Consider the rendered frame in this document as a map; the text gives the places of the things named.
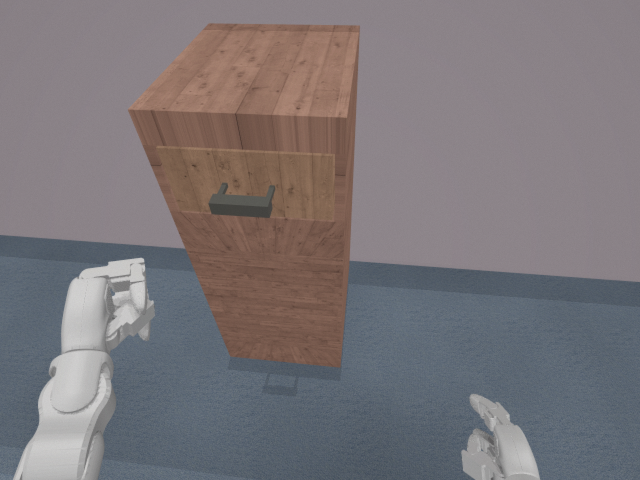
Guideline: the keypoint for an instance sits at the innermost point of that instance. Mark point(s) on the cabinet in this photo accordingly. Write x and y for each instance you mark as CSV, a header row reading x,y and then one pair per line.
x,y
277,286

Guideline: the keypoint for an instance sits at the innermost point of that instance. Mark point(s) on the drawer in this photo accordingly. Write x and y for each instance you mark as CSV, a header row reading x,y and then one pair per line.
x,y
304,182

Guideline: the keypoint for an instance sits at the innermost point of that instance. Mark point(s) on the left robot hand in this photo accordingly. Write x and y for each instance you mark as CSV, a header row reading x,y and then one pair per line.
x,y
89,307

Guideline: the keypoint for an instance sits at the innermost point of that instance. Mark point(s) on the handle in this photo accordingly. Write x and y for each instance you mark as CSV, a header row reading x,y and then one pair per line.
x,y
241,205

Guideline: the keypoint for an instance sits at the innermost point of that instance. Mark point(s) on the right robot hand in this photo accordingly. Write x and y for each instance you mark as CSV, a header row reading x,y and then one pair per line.
x,y
505,454

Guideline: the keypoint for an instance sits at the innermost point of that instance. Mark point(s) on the left robot forearm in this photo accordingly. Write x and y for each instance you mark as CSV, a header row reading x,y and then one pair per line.
x,y
75,407

